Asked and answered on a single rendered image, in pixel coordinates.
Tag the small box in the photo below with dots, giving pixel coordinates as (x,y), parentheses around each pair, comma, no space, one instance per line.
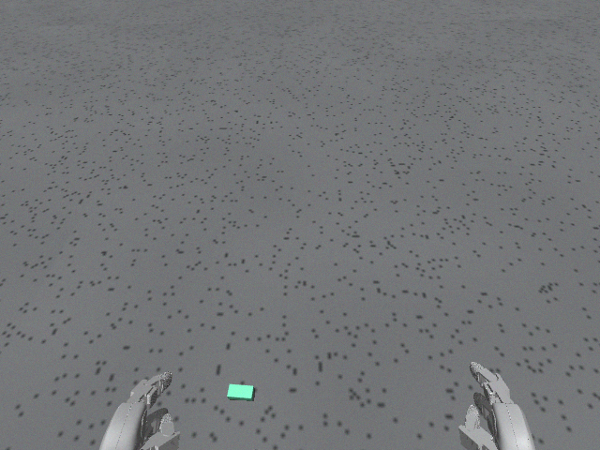
(240,392)

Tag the left robot hand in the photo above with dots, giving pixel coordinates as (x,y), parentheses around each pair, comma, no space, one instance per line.
(130,429)

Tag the right robot hand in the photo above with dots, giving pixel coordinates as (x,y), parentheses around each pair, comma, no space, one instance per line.
(506,421)

